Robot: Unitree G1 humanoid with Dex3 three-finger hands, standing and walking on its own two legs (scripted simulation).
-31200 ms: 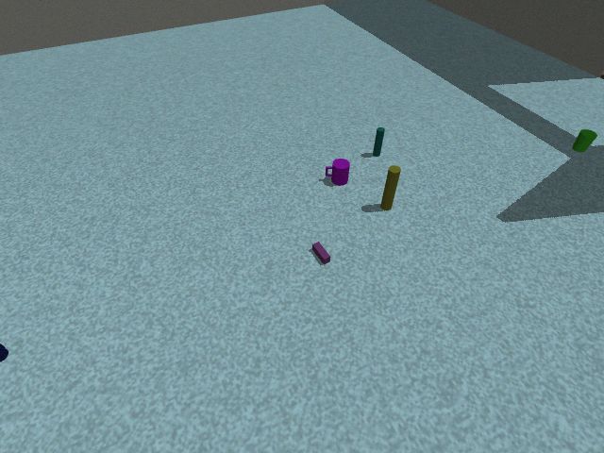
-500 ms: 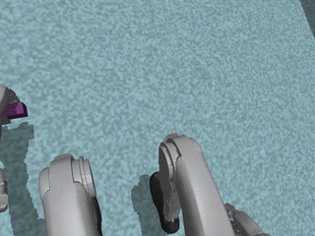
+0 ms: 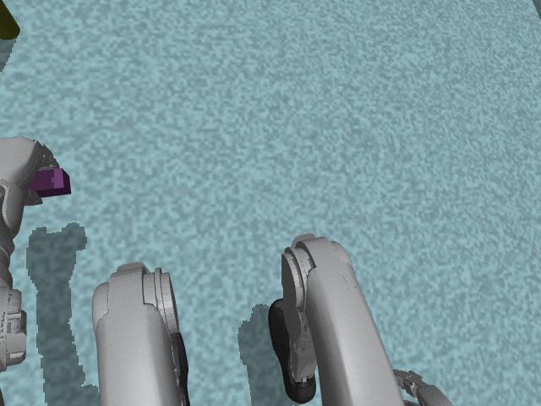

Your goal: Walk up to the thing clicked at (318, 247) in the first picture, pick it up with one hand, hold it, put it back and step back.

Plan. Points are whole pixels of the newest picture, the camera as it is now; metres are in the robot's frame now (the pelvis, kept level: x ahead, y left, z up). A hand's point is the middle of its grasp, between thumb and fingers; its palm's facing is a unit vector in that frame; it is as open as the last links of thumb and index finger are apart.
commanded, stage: lift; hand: left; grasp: from above
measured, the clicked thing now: (32, 185) +0.47 +0.32 -0.18
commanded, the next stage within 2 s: hold in 1.56 s
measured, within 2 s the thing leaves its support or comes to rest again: neither
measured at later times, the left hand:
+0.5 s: hand out of the picture +0.39 +0.32 -0.01, palm faces -0.44 -0.08 -0.90, open 6.3 cm
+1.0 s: hand out of the picture +0.34 +0.29 +0.20, palm faces -0.44 -0.11 -0.89, open 6.3 cm
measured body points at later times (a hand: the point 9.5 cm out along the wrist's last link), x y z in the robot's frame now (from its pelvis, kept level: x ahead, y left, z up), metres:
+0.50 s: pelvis +0.00 +0.00 +0.09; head +0.18 +0.05 +0.50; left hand +0.41 +0.32 +0.04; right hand +0.12 -0.27 -0.03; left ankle +0.08 +0.12 -0.31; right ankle +0.11 -0.12 -0.31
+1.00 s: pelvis +0.02 +0.01 +0.28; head +0.12 +0.03 +0.71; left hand +0.36 +0.30 +0.25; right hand +0.16 -0.24 +0.16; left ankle +0.08 +0.12 -0.31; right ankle +0.11 -0.12 -0.31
